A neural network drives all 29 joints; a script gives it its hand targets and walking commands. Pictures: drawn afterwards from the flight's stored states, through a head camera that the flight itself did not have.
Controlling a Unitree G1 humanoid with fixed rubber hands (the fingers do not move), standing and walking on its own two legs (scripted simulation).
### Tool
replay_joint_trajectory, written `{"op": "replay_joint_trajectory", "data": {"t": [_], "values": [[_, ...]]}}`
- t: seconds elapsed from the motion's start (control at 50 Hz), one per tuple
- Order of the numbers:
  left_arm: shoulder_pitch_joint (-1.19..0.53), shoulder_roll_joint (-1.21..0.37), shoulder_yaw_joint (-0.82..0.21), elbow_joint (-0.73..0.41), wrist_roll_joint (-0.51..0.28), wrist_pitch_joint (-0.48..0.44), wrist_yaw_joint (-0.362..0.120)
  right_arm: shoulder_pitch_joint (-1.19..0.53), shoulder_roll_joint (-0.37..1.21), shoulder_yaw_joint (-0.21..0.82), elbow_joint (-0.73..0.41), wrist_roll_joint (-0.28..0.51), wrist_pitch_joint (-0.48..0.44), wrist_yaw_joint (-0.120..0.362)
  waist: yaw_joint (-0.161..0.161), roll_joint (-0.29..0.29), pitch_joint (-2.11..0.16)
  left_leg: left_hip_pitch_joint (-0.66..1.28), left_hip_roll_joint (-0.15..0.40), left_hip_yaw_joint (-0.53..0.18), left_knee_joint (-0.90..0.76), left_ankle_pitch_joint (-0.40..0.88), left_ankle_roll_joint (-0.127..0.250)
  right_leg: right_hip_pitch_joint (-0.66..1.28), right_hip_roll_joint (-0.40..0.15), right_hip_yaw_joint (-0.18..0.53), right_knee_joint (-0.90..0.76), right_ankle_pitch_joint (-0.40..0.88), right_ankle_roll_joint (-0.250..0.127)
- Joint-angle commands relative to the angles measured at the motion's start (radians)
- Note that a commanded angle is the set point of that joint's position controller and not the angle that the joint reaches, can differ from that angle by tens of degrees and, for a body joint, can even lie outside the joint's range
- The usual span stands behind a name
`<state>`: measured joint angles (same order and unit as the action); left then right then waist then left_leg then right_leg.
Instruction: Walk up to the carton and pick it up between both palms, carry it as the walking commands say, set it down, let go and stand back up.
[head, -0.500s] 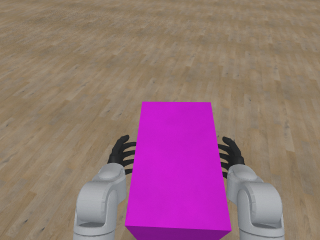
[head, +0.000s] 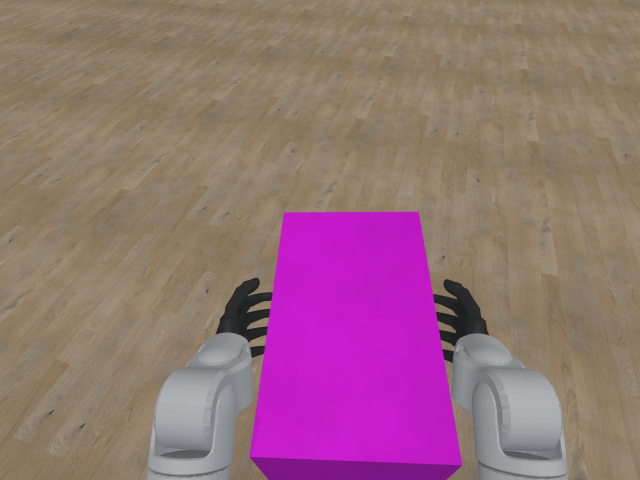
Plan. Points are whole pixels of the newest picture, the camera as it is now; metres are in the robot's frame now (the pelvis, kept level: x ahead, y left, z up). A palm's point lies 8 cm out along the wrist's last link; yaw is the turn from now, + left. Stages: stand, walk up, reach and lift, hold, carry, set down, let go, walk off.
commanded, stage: carry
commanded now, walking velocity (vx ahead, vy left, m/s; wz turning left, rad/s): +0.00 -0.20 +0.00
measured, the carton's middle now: (350, 360) +0.27 -0.02 +0.02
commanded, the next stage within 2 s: none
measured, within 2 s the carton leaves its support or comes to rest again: neither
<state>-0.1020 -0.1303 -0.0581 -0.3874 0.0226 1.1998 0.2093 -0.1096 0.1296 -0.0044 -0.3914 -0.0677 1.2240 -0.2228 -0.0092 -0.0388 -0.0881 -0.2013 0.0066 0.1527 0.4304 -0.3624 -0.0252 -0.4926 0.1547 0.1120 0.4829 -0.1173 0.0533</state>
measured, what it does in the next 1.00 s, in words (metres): steps to the right: right foot, then left foot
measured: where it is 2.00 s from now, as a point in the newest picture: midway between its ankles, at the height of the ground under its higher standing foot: outside the picture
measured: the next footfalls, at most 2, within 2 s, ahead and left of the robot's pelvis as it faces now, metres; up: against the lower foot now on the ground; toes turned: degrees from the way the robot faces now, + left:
right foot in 0.18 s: +0.06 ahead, -0.15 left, +0.00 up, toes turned +4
left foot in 0.54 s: -0.04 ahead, +0.04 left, +0.00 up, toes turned +5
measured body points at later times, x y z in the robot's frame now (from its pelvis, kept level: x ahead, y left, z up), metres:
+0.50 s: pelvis -0.06 -0.07 -0.01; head -0.05 -0.08 +0.44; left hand +0.22 +0.02 +0.06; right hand +0.20 -0.23 +0.06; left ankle -0.08 +0.03 -0.72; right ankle +0.02 -0.15 -0.74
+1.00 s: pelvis -0.12 -0.13 -0.01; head -0.10 -0.13 +0.44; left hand +0.17 -0.05 +0.06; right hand +0.13 -0.31 +0.05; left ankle -0.13 -0.01 -0.70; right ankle -0.10 -0.23 -0.74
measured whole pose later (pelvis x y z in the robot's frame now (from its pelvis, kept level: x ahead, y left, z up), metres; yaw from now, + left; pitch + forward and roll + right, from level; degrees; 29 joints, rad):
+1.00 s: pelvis -0.12 -0.13 -0.01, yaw -8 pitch +4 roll +0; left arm -0.12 -0.13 -0.05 -0.39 0.02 1.20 0.21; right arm -0.12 0.13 -0.01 -0.39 -0.07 1.20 -0.22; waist -0.01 0.00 -0.04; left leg -0.49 0.11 0.16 0.95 -0.52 -0.05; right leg -0.44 0.09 0.09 0.62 -0.25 -0.04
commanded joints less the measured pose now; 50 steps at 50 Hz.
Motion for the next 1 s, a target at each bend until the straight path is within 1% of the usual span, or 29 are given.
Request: {"op": "replay_joint_trajectory", "data": {"t": [0.0,0.02,0.06,0.1,0.14,0.16,0.18,0.2,0.22,0.26,0.3,0.4,0.48,0.5,0.52,0.54,0.56,0.58,0.6,0.62,0.66,0.7,0.74,0.78,0.8,0.82,0.84,0.9,0.98], "values": [[-0.446,-0.945,-0.428,-0.232,-0.244,-0.034,-0.139,-0.497,0.97,0.559,-0.23,0.355,-0.055,0.154,0.014,0.135,-0.13,-0.056,0.544,-0.303,-0.175,0.024,0.206,-0.121,-0.162,-0.029,0.624,-0.269,0.007],[-0.431,-0.934,-0.419,-0.195,-0.234,-0.022,-0.137,-0.521,0.955,0.558,-0.218,0.352,-0.044,0.156,0.027,0.089,-0.109,-0.098,0.477,-0.209,-0.124,0.056,0.159,-0.096,-0.164,-0.05,0.64,-0.245,-0.008],[-0.504,-0.932,-0.449,-0.216,-0.257,-0.015,-0.133,-0.571,0.943,0.529,-0.219,0.341,-0.048,0.151,0.026,0.158,-0.079,-0.092,0.337,-0.093,-0.026,0.234,0.085,-0.039,-0.165,-0.117,0.427,-0.222,-0.017],[-0.499,-0.912,-0.44,-0.206,-0.259,-0.009,-0.122,-0.553,0.922,0.505,-0.192,0.333,-0.045,0.142,0.014,0.253,-0.135,-0.009,0.325,-0.099,0.078,0.422,0.085,0.018,-0.14,-0.149,0.249,-0.278,-0.031],[-0.447,-0.907,-0.428,-0.171,-0.249,-0.005,-0.115,-0.492,0.904,0.487,-0.157,0.317,-0.04,0.136,0.024,0.217,-0.213,0.008,0.288,-0.073,0.222,0.391,0.053,0.144,-0.106,-0.148,0.033,-0.168,-0.041],[-0.443,-0.904,-0.424,-0.162,-0.246,-0.004,-0.114,-0.452,0.893,0.476,-0.14,0.309,-0.04,0.135,0.012,0.134,-0.254,-0.015,0.249,-0.048,0.296,0.263,0.021,0.214,-0.138,-0.084,-0.006,0.047,-0.051],[-0.41,-0.893,-0.41,-0.144,-0.234,-0.007,-0.112,-0.446,0.898,0.485,-0.137,0.309,-0.041,0.134,0.016,-0.031,-0.307,-0.166,0.181,-0.013,0.437,0.041,-0.024,0.378,-0.263,0.098,0.035,0.378,-0.1],[-0.389,-0.892,-0.404,-0.139,-0.23,-0.013,-0.115,-0.492,0.91,0.515,-0.174,0.33,-0.046,0.137,0.024,-0.262,-0.315,-0.316,0.101,0.001,0.572,-0.328,-0.054,0.43,-0.407,0.333,-0.014,0.567,-0.163],[-0.402,-0.919,-0.409,-0.164,-0.244,-0.019,-0.119,-0.541,0.938,0.541,-0.199,0.357,-0.056,0.143,0.019,-0.222,-0.294,-0.341,0.087,-0.068,0.634,-0.375,-0.044,0.394,-0.417,0.385,-0.04,0.545,-0.17],[-0.43,-0.966,-0.42,-0.205,-0.248,-0.042,-0.128,-0.586,0.999,0.574,-0.226,0.381,-0.074,0.151,0.019,-0.124,-0.316,-0.352,0.079,-0.116,0.669,-0.282,-0.021,0.389,-0.37,0.355,-0.039,0.391,-0.178],[-0.419,-0.989,-0.418,-0.214,-0.248,-0.053,-0.135,-0.561,1.023,0.577,-0.229,0.384,-0.086,0.153,0.02,-0.135,-0.34,-0.329,0.074,-0.12,0.624,-0.218,-0.013,0.38,-0.326,0.295,-0.04,0.295,-0.187],[-0.407,-0.985,-0.422,-0.235,-0.247,-0.069,-0.136,-0.558,1.015,0.587,-0.258,0.385,-0.099,0.151,0.025,-0.17,-0.367,-0.234,0.028,-0.09,0.445,-0.227,0.008,0.34,-0.308,0.285,-0.081,0.188,-0.199],[-0.378,-0.952,-0.425,-0.225,-0.244,-0.064,-0.13,-0.515,0.994,0.57,-0.232,0.371,-0.088,0.15,0.019,-0.187,-0.385,-0.008,0.028,-0.063,0.136,-0.119,0.025,0.231,-0.258,0.205,-0.073,0.131,-0.149],[-0.382,-0.949,-0.431,-0.221,-0.244,-0.062,-0.128,-0.501,0.99,0.563,-0.223,0.366,-0.087,0.151,0.009,-0.17,-0.386,0.108,0.074,-0.084,0.056,-0.063,0.035,0.147,-0.228,0.158,-0.055,0.104,-0.108],[-0.385,-0.95,-0.44,-0.218,-0.244,-0.06,-0.127,-0.491,0.98,0.553,-0.216,0.359,-0.087,0.152,-0.002,-0.057,-0.351,0.192,0.19,-0.217,-0.019,-0.048,0.063,0.029,-0.181,0.096,0.022,0.07,-0.07],[-0.402,-0.959,-0.451,-0.235,-0.247,-0.057,-0.128,-0.509,0.961,0.535,-0.21,0.351,-0.09,0.153,0.006,0.241,-0.3,0.156,0.444,-0.52,-0.1,0.048,0.144,-0.099,-0.086,-0.018,0.198,-0.197,-0.037],[-0.473,-0.936,-0.453,-0.253,-0.24,-0.05,-0.125,-0.498,0.955,0.528,-0.186,0.343,-0.083,0.156,0.001,0.297,-0.215,0.078,0.589,-0.591,-0.154,0.135,0.234,-0.204,-0.112,-0.095,0.414,-0.316,-0.03],[-0.47,-0.936,-0.444,-0.231,-0.233,-0.044,-0.125,-0.478,0.962,0.534,-0.179,0.341,-0.074,0.159,0.003,0.169,-0.187,-0.01,0.579,-0.519,-0.131,0.16,0.247,-0.166,-0.173,-0.071,0.547,-0.303,-0.029],[-0.448,-0.946,-0.439,-0.198,-0.228,-0.039,-0.126,-0.482,0.961,0.537,-0.176,0.34,-0.068,0.162,0.008,0.083,-0.166,-0.078,0.521,-0.419,-0.114,0.142,0.21,-0.121,-0.19,-0.067,0.588,-0.278,-0.031],[-0.466,-0.961,-0.455,-0.208,-0.241,-0.041,-0.126,-0.491,0.966,0.529,-0.182,0.338,-0.073,0.163,0.013,0.079,-0.158,-0.08,0.455,-0.331,-0.081,0.218,0.173,-0.114,-0.185,-0.085,0.585,-0.259,-0.031],[-0.483,-0.963,-0.478,-0.23,-0.258,-0.043,-0.12,-0.5,0.956,0.504,-0.192,0.336,-0.08,0.161,0.017,0.168,-0.181,-0.018,0.349,-0.204,-0.001,0.465,0.115,-0.065,-0.159,-0.144,0.445,-0.26,-0.024],[-0.48,-0.956,-0.483,-0.237,-0.26,-0.042,-0.11,-0.503,0.945,0.5,-0.203,0.339,-0.082,0.158,0.012,0.274,-0.22,0.009,0.338,-0.169,0.05,0.625,0.099,0.014,-0.135,-0.187,0.328,-0.292,-0.02],[-0.461,-0.956,-0.481,-0.24,-0.261,-0.04,-0.106,-0.484,0.942,0.502,-0.215,0.336,-0.083,0.153,0.008,0.319,-0.253,0.035,0.342,-0.169,0.098,0.646,0.09,0.07,-0.124,-0.198,0.195,-0.3,-0.022],[-0.432,-0.962,-0.472,-0.225,-0.256,-0.037,-0.104,-0.45,0.934,0.498,-0.207,0.331,-0.08,0.15,0.022,0.264,-0.301,0.044,0.298,-0.125,0.217,0.507,0.041,0.192,-0.12,-0.156,-0.075,-0.155,-0.039],[-0.434,-0.953,-0.464,-0.22,-0.251,-0.036,-0.104,-0.432,0.927,0.496,-0.198,0.328,-0.08,0.149,0.011,0.174,-0.34,-0.021,0.259,-0.104,0.281,0.359,0.015,0.306,-0.175,-0.074,-0.079,0.037,-0.057],[-0.405,-0.937,-0.449,-0.206,-0.238,-0.04,-0.104,-0.452,0.922,0.512,-0.215,0.331,-0.078,0.148,0.022,-0.03,-0.366,-0.225,0.194,-0.067,0.406,0.105,-0.019,0.465,-0.293,0.094,-0.002,0.456,-0.119],[-0.41,-0.948,-0.454,-0.216,-0.243,-0.048,-0.108,-0.501,0.935,0.546,-0.267,0.35,-0.082,0.15,0.025,-0.251,-0.362,-0.364,0.128,-0.018,0.527,-0.29,-0.036,0.5,-0.429,0.25,0.023,0.699,-0.198],[-0.425,-0.987,-0.45,-0.253,-0.258,-0.061,-0.119,-0.544,0.999,0.588,-0.284,0.382,-0.092,0.155,0.02,-0.139,-0.34,-0.401,0.088,-0.083,0.616,-0.291,-0.008,0.489,-0.389,0.222,0.049,0.697,-0.237],[-0.416,-0.993,-0.438,-0.264,-0.256,-0.066,-0.124,-0.554,1.004,0.587,-0.302,0.392,-0.098,0.152,0.025,-0.167,-0.361,-0.311,0.061,-0.063,0.49,-0.244,0.003,0.425,-0.346,0.185,0.042,0.547,-0.246]]}}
